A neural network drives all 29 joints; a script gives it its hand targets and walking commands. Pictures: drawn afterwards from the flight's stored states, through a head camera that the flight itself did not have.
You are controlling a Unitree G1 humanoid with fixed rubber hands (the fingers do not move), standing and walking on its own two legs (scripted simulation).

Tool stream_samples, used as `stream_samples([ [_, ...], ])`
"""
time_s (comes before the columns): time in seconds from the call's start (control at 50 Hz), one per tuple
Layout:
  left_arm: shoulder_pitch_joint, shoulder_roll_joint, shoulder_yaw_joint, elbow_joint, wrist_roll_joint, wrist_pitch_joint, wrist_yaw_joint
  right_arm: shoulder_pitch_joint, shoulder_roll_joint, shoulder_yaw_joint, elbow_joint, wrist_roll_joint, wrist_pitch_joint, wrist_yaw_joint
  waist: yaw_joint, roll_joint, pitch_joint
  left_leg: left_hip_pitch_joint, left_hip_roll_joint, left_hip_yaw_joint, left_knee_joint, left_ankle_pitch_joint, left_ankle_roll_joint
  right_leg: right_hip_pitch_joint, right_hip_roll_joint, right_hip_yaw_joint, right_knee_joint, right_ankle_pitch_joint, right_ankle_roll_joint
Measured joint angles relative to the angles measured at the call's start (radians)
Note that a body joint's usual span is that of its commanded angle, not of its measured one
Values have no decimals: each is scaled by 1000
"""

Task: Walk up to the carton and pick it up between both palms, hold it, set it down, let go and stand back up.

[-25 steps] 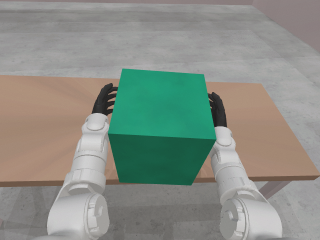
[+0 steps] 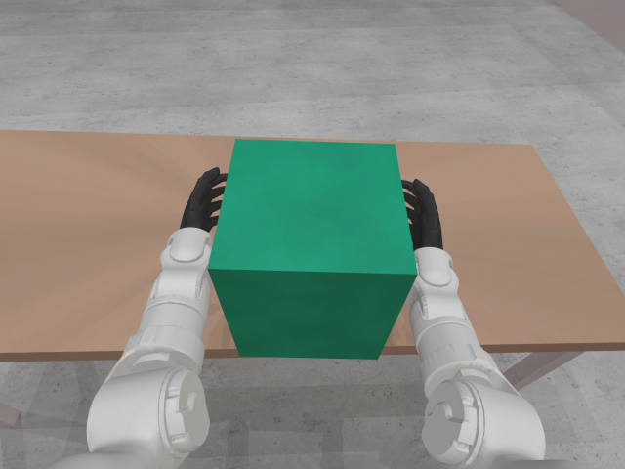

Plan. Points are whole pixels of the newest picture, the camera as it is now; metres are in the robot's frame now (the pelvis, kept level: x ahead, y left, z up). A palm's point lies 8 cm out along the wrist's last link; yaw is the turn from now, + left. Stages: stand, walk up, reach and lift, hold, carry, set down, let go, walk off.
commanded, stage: set down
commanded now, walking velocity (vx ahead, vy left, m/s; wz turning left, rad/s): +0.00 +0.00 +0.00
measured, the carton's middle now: (311, 257) +0.39 +0.03 +0.02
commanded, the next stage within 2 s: none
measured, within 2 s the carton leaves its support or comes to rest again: rests again in 0.44 s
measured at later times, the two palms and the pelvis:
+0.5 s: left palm (210, 235) +0.41 +0.18 +0.02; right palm (418, 248) +0.41 -0.12 +0.03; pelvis +0.01 +0.00 -0.01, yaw +0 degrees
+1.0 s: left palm (210, 237) +0.41 +0.18 +0.02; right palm (418, 254) +0.40 -0.12 +0.02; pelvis -0.01 +0.00 -0.01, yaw +0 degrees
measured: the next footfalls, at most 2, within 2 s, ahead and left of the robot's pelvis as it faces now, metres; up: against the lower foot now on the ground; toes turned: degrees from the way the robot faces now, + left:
none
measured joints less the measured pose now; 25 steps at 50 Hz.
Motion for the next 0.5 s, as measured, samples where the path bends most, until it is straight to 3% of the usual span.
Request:
stream_samples([
  [0.5, -64, 44, 11, 231, -44, -198, 20, -27, 3, -49, 59, -78, -77, -26, -5, 16, -86, -207, 8, 13, 34, 0, -4, -218, 1, -9, 60, -15, -7],
])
